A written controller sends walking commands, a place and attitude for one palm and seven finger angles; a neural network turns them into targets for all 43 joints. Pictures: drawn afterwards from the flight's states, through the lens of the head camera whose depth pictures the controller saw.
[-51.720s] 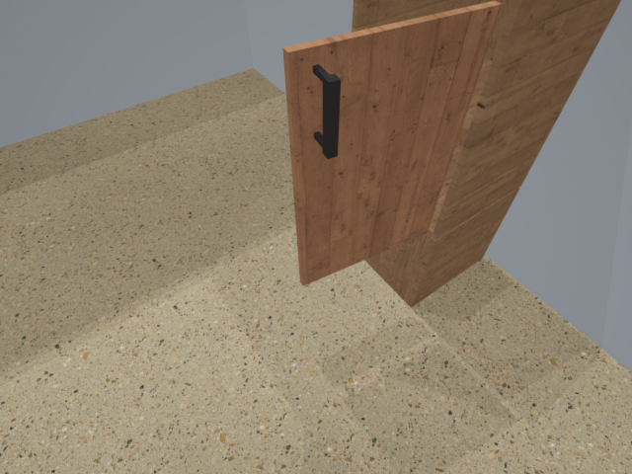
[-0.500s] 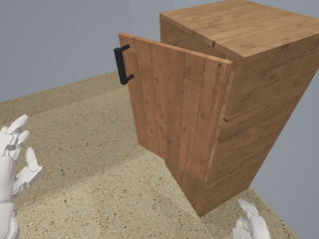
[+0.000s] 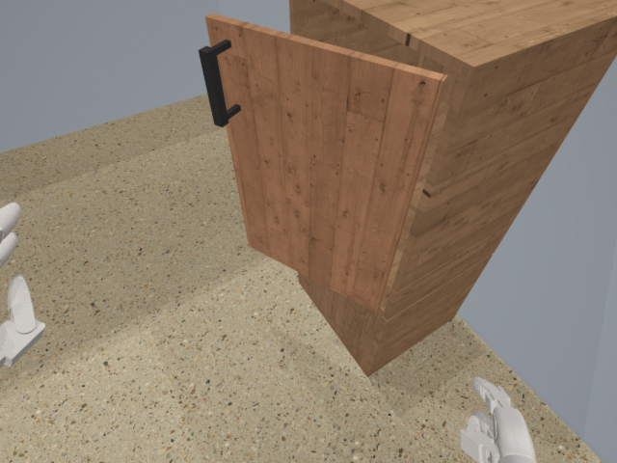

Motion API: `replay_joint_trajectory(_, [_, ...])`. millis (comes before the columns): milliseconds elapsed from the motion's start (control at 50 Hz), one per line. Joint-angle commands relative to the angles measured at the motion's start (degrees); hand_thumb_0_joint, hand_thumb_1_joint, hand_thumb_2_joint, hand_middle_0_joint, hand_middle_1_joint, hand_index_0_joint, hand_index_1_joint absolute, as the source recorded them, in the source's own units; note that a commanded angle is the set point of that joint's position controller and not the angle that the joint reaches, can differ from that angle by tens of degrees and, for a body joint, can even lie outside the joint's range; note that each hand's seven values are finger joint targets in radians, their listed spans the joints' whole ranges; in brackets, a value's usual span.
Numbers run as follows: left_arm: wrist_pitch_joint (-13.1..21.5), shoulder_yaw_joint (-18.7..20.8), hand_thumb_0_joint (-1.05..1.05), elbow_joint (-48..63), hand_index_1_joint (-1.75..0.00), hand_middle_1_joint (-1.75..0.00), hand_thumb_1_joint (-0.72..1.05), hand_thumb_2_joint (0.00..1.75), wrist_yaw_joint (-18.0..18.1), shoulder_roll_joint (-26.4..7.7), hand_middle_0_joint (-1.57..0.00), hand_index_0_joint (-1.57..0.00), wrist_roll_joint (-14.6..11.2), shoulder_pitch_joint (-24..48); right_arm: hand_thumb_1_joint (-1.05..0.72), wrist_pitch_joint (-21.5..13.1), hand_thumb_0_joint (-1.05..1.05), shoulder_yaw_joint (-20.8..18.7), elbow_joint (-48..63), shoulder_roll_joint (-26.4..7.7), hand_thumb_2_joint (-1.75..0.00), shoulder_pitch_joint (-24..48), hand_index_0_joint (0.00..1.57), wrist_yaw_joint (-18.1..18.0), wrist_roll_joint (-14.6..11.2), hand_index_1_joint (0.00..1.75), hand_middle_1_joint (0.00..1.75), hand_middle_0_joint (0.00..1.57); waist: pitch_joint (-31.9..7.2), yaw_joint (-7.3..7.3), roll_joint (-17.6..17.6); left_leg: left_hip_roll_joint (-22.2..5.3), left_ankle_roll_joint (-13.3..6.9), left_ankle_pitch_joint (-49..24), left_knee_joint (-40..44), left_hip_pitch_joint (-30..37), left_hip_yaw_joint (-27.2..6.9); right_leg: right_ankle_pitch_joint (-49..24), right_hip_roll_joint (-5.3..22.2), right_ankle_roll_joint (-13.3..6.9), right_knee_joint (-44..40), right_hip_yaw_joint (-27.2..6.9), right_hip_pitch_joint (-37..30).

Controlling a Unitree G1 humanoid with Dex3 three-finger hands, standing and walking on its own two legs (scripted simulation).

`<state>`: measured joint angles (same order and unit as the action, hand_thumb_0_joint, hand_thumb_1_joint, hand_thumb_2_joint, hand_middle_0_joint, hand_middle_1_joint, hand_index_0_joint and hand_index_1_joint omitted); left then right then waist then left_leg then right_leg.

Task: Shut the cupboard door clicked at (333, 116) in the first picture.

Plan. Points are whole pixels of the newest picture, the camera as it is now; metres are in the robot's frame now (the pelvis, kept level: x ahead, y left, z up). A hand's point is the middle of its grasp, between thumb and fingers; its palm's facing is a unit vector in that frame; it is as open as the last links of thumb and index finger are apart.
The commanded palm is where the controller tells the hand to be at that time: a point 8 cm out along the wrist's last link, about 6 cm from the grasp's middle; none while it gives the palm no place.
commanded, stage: step back with the hand held close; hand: left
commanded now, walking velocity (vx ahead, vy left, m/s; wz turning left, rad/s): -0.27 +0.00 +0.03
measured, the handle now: (222, 84) +0.66 +0.20 +0.16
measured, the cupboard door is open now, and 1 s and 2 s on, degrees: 26 26 26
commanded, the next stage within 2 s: stop stepping back and stand still in 0.64 s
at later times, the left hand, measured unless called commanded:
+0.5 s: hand out of the picture +0.08 +0.27 +0.18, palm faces +0.54 -0.73 -0.43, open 7.4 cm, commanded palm +0.01 +0.30 +0.18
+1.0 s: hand out of the picture -0.05 +0.28 +0.19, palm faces +0.57 -0.77 -0.28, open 7.4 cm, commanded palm -0.12 +0.30 +0.18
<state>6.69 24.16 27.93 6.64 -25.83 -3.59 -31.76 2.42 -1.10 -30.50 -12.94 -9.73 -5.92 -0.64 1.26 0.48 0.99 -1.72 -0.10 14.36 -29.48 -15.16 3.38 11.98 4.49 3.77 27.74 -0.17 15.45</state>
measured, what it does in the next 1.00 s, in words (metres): walks backwards: left foot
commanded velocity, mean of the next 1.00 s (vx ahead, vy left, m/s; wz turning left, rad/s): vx -0.16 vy -0.04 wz -0.05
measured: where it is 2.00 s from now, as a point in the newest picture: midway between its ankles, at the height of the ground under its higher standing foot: outside the picture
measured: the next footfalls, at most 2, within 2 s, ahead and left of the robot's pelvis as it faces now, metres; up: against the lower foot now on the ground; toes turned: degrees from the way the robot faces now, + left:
left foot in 0.82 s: -0.15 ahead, +0.12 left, +0.00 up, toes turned +7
right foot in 1.16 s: -0.27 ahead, -0.13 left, +0.00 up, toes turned -3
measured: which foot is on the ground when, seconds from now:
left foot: down 0.00-0.64, up 0.66-0.80, down 0.82-1.00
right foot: down 0.00-0.80, up 0.82-1.00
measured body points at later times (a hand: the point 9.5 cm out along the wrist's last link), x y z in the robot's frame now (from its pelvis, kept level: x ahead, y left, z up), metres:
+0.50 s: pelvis -0.11 +0.00 -0.02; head -0.11 +0.01 +0.43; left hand +0.04 +0.31 +0.20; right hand +0.06 -0.24 -0.09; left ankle +0.01 +0.12 -0.73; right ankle +0.02 -0.16 -0.73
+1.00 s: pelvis -0.24 -0.01 +0.00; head -0.27 +0.03 +0.45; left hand -0.09 +0.32 +0.20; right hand -0.07 -0.21 -0.07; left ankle -0.19 +0.12 -0.74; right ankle -0.23 -0.14 -0.64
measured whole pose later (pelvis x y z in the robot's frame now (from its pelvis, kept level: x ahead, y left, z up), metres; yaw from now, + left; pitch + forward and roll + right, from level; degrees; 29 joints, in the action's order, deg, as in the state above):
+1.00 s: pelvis -0.24 -0.01 +0.00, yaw +4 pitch -2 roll -4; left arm 10.3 25.2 27.9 10.1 -21.4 -2.7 -24.1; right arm -7.4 1.3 -35.7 -7.2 -14.9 -1.3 -0.6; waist -2.5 -0.8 -0.7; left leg -5.7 -0.1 14.2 -33.4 -19.2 0.1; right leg 22.0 -3.4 2.5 67.5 1.6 30.1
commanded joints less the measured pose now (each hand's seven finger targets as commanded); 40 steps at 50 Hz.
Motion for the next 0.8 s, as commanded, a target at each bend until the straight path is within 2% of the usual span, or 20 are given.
replay_joint_trajectory(0, [4.3, 8.2, 0.00, 10.1, -0.30, -0.30, 0.90, 0.90, 2.4, -8.8, -0.20, -0.20, -0.1, 0.9, -0.90, -3.2, 0.00, -1.9, 9.0, -7.1, -0.90, 4.1, 0.20, -0.6, 0.0, 0.30, 0.30, 0.20, -9.9, 0.23, 4.3, -3.8, -1.3, -13.3, 6.5, -5.8, -2.4, -18.5, -2.2, -2.0, 2.8, 1.6, -9.5])
replay_joint_trajectory(100, [6.1, 7.1, 0.00, 8.6, -0.30, -0.30, 0.90, 0.90, 2.7, -7.3, -0.20, -0.20, 1.3, 3.8, -0.90, -4.9, 0.00, -1.8, 8.7, -7.9, -0.90, 3.5, 0.20, -0.3, -0.3, 0.30, 0.30, 0.20, -4.4, -0.13, 6.5, -4.7, -3.3, 14.6, 11.2, -21.5, -4.8, -5.4, -3.5, -2.1, 4.5, 0.7, -12.7])
replay_joint_trajectory(160, [7.5, 8.4, 0.00, 9.4, -0.30, -0.30, 0.90, 0.90, 3.0, -8.8, -0.20, -0.20, 2.2, 5.9, -0.90, -6.2, 0.00, -1.9, 8.4, -8.4, -0.90, 3.2, 0.20, -0.3, -0.1, 0.30, 0.30, 0.20, -3.4, 0.01, 5.9, -4.7, -4.1, 22.8, 10.6, -26.2, -5.6, 1.6, -3.6, -2.2, 4.0, -0.7, -12.8])
replay_joint_trajectory(180, [7.9, 6.8, 0.00, 10.0, -0.30, -0.30, 0.90, 0.90, 3.0, -7.1, -0.20, -0.20, 2.3, 6.7, -0.90, -6.6, 0.00, -1.6, 8.5, -7.8, -0.90, 2.6, 0.20, -0.2, -0.1, 0.30, 0.30, 0.20, -2.9, -0.27, 5.0, -4.3, -4.1, 23.6, 9.5, -26.5, -5.7, 4.2, -3.0, -2.5, 3.4, -1.2, -11.4])
replay_joint_trajectory(260, [9.6, 8.6, 0.00, 13.0, -0.30, -0.30, 0.90, 0.90, 3.8, -10.2, -0.20, -0.20, 2.8, 9.5, -0.90, -8.5, 0.00, -1.8, 7.2, -7.7, -0.90, 1.4, 0.20, -0.1, 0.6, 0.30, 0.30, 0.20, -3.3, -0.59, 1.3, -1.6, -2.8, 22.3, 2.9, -19.4, -4.7, 15.8, -0.8, -4.1, -4.3, -5.4, -1.1])
replay_joint_trajectory(300, [10.1, 7.2, 0.00, 13.2, -0.30, -0.30, 0.90, 0.90, 4.2, -8.9, -0.20, -0.20, 2.4, 9.2, -0.90, -9.2, 0.00, -1.3, 6.4, -6.5, -0.90, 0.6, 0.20, 0.0, 0.8, 0.30, 0.30, 0.20, -3.6, -0.91, 0.4, -0.5, -1.9, 18.2, 0.3, -14.0, -4.1, 17.4, 0.5, -4.9, -6.6, -6.2, 4.7])
replay_joint_trajectory(360, [10.8, 8.1, 0.00, 13.5, -0.30, -0.30, 0.90, 0.90, 4.7, -10.0, -0.20, -0.20, 2.2, 9.5, -0.90, -10.1, 0.00, -1.5, 4.9, -7.0, -0.90, -0.2, 0.20, -0.1, 1.1, 0.30, 0.30, 0.20, -4.9, -1.48, 2.6, -0.7, -1.3, 16.3, 1.3, -9.3, -5.1, 18.0, -0.2, -4.9, -6.9, -5.0, 8.2])
replay_joint_trajectory(460, [11.7, 9.5, 0.00, 9.4, -0.30, -0.30, 0.90, 0.90, 4.7, -9.0, -0.20, -0.20, 2.2, 6.8, -0.90, -11.5, 0.00, -1.8, 5.1, -7.8, -0.90, 1.2, 0.20, -0.3, 0.2, 0.30, 0.30, 0.20, -6.4, -0.35, 9.3, -7.9, -4.4, 24.8, 13.6, -25.8, -12.4, 5.5, -7.0, -2.4, 10.6, 0.0, -9.5])
replay_joint_trajectory(520, [12.2, 10.0, 0.00, 7.7, -0.30, -0.30, 0.90, 0.90, 3.7, -8.7, -0.20, -0.20, 2.2, 5.1, -0.90, -11.7, 0.00, -2.5, 5.3, -7.9, -0.90, 1.8, 0.20, 0.1, 0.1, 0.30, 0.30, 0.20, -6.4, 0.03, 10.1, -10.3, -5.7, 26.9, 12.7, -31.2, -12.0, 4.8, -8.0, -2.5, 15.4, -0.8, -13.3])
replay_joint_trajectory(560, [12.3, 11.8, 0.00, 7.2, -0.30, -0.30, 0.90, 0.90, 3.1, -10.4, -0.20, -0.20, 2.4, 3.0, -0.90, -11.8, 0.00, -3.1, 5.9, -8.1, -0.90, 2.3, 0.20, 0.7, -0.1, 0.30, 0.30, 0.20, -5.5, 0.10, 8.0, -8.5, -5.2, 29.0, 7.9, -32.0, -8.3, 9.1, -6.6, -4.0, 12.1, -4.7, -10.7])
replay_joint_trajectory(580, [12.5, 10.9, 0.00, 8.5, -0.30, -0.30, 0.90, 0.90, 2.9, -9.7, -0.20, -0.20, 2.2, 2.7, -0.90, -11.7, 0.00, -2.7, 6.2, -6.9, -0.90, 2.5, 0.20, 1.0, -0.1, 0.30, 0.30, 0.20, -3.6, -0.06, 4.3, -5.3, -3.4, 27.4, 2.8, -29.2, -5.4, 13.7, -4.1, -5.9, 6.4, -9.2, -3.9])
replay_joint_trajectory(600, [12.4, 11.9, 0.00, 9.7, -0.30, -0.30, 0.90, 0.90, 3.0, -11.1, -0.20, -0.20, 2.1, 2.2, -0.90, -11.5, 0.00, -2.8, 5.9, -6.3, -0.90, 2.2, 0.20, 1.4, 0.0, 0.30, 0.30, 0.20, -3.3, -0.01, -1.2, -1.9, -1.2, 24.6, -6.4, -22.7, -2.7, 21.5, 0.3, -8.2, -2.3, -16.9, 6.1])
replay_joint_trajectory(620, [11.9, 11.3, 0.00, 11.5, -0.30, -0.30, 0.90, 0.90, 3.5, -12.1, -0.20, -0.20, 1.7, 2.9, -0.90, -10.7, 0.00, -2.8, 4.2, -5.0, -0.90, 2.1, 0.20, 2.0, 0.0, 0.30, 0.30, 0.20, -3.8, 0.11, -8.4, 2.1, 1.8, 16.6, -23.8, -9.6, -0.7, 32.8, 9.0, -12.3, -14.1, -27.4, 22.6])
replay_joint_trajectory(640, [10.7, 10.9, 0.00, 12.3, -0.30, -0.30, 0.90, 0.90, 4.2, -13.2, -0.20, -0.20, 1.9, 4.0, -0.90, -9.6, 0.00, -2.6, 2.0, -3.9, -0.90, 3.2, 0.20, 2.8, 0.8, 0.30, 0.30, 0.20, -4.1, 0.58, -13.8, 2.3, 2.8, 14.5, -39.8, -4.2, -2.0, 35.3, 15.0, -15.6, -21.0, -31.9, 30.0])
replay_joint_trajectory(660, [9.8, 11.2, 0.00, 13.6, -0.30, -0.30, 0.90, 0.90, 4.5, -13.6, -0.20, -0.20, 2.0, 6.6, -0.90, -8.6, 0.00, -2.7, 0.8, -4.4, -0.90, 2.1, 0.20, 3.1, 1.9, 0.30, 0.30, 0.20, -4.3, -0.85, -13.4, 1.9, 3.0, 13.8, -46.5, -3.3, -4.0, 33.3, 15.3, -16.4, -22.8, -31.1, 32.5])
replay_joint_trajectory(680, [9.3, 9.9, 0.00, 14.3, -0.30, -0.30, 0.90, 0.90, 4.2, -12.4, -0.20, -0.20, 2.2, 8.9, -0.90, -7.7, 0.00, -2.1, 0.6, -3.4, -0.90, 0.1, 0.20, 3.1, 2.1, 0.30, 0.30, 0.20, -5.7, -2.18, -17.1, 0.6, 2.6, 12.7, -47.2, 0.9, -4.8, 31.3, 13.1, -13.7, -21.4, -24.1, 35.3])
replay_joint_trajectory(700, [9.5, 9.5, 0.00, 14.4, -0.30, -0.30, 0.90, 0.90, 4.1, -11.5, -0.20, -0.20, 2.3, 11.1, -0.90, -7.8, 0.00, -1.4, 2.1, -2.9, -0.90, -1.0, 0.20, 2.7, 1.9, 0.30, 0.30, 0.20, -5.1, -1.90, -18.4, 0.0, 1.7, 14.5, -38.4, 3.7, -3.8, 26.0, 9.3, -10.5, -18.7, -16.8, 34.3])
replay_joint_trajectory(740, [10.1, 7.8, 0.00, 13.6, -0.30, -0.30, 0.90, 0.90, 4.0, -10.5, -0.20, -0.20, 1.5, 16.3, -0.90, -9.1, 0.00, -1.3, 2.9, -4.8, -0.90, -1.0, 0.20, 0.9, 0.5, 0.30, 0.30, 0.20, -3.2, -2.46, -13.2, 0.5, 0.2, 14.8, -10.2, 5.1, -3.2, 22.9, 3.6, -5.7, -8.8, -9.9, 27.5])
replay_joint_trajectory(760, [10.8, 6.1, 0.00, 14.4, -0.30, -0.30, 0.90, 0.90, 3.9, -9.8, -0.20, -0.20, 1.6, 21.0, -0.90, -9.8, 0.00, -1.3, 2.1, -6.4, -0.90, -1.8, 0.20, -0.1, 0.3, 0.30, 0.30, 0.20, -2.4, -3.27, -2.7, -0.6, 0.0, 14.7, 1.6, 4.1, -4.4, 23.4, 1.3, -3.9, 1.8, -6.9, 24.4])
replay_joint_trajectory(780, [11.4, 6.4, 0.00, 13.9, -0.30, -0.30, 0.90, 0.90, 4.4, -8.1, -0.20, -0.20, 1.3, 21.8, -0.90, -11.1, 0.00, -1.8, 2.2, -9.6, -0.90, -2.4, 0.20, -0.6, 0.7, 0.30, 0.30, 0.20, -2.5, -3.53, 17.6, -10.6, -4.1, 21.7, 14.8, -4.6, -16.2, 19.1, -5.3, -2.2, 24.5, -2.1, 20.1])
